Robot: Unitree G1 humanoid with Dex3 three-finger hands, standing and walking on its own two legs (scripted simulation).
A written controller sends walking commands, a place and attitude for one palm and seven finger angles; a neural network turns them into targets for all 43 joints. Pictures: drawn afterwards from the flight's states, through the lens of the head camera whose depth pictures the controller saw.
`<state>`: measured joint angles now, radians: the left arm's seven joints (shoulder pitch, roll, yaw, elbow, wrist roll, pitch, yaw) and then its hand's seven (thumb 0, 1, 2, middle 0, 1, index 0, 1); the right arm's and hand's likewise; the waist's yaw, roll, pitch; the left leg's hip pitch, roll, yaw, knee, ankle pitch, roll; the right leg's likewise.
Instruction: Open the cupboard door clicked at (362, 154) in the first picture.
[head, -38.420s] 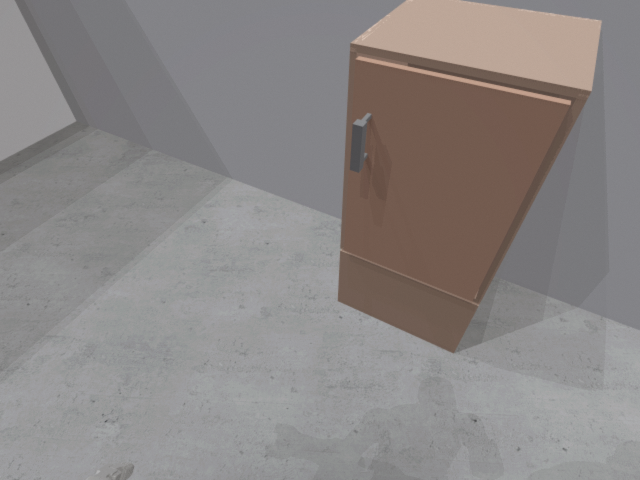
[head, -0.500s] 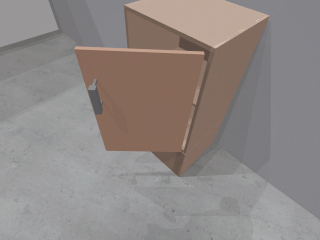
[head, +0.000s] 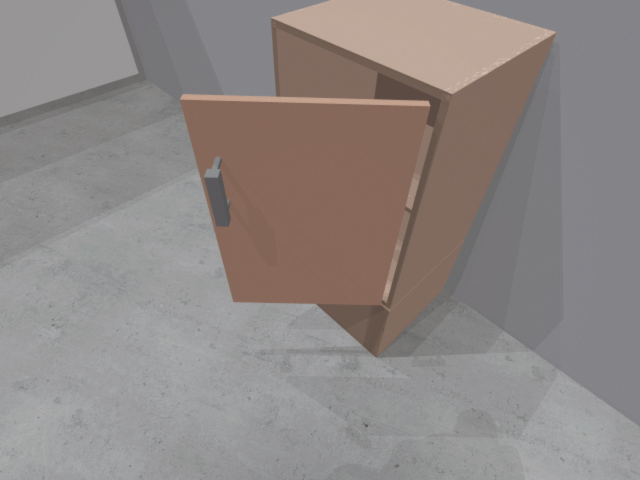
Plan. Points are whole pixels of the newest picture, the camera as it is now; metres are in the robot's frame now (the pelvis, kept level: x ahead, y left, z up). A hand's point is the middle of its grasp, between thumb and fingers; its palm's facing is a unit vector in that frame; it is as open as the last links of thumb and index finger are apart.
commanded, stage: come to a stop and stand still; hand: left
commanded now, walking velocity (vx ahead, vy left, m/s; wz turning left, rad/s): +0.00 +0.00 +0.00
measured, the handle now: (220, 191) +0.60 +0.23 -0.01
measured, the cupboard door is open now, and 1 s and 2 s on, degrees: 45 45 45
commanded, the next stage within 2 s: look again from close up in 0.22 s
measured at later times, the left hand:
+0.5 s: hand out of the picture +0.01 +0.15 -0.16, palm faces -0.01 -0.98 -0.22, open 7.4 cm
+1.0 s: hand out of the picture +0.05 +0.11 -0.15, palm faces +0.02 -0.97 -0.24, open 7.3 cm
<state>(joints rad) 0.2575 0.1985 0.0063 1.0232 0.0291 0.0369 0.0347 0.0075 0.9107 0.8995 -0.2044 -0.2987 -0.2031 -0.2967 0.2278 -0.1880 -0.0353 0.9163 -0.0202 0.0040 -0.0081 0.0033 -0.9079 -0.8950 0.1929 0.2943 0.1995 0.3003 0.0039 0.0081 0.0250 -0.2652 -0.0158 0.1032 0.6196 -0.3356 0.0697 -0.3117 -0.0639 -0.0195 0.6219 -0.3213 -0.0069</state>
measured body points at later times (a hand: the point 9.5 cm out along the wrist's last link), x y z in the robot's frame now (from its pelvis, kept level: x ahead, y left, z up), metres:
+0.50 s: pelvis +0.01 -0.03 +0.01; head +0.02 -0.05 +0.46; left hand +0.01 +0.20 -0.14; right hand +0.02 -0.26 -0.15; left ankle +0.00 +0.07 -0.73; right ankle +0.03 -0.16 -0.73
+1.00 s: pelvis +0.03 -0.07 +0.01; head +0.05 -0.09 +0.46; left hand +0.05 +0.16 -0.14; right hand +0.04 -0.28 -0.16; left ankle +0.00 +0.07 -0.73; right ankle +0.03 -0.16 -0.73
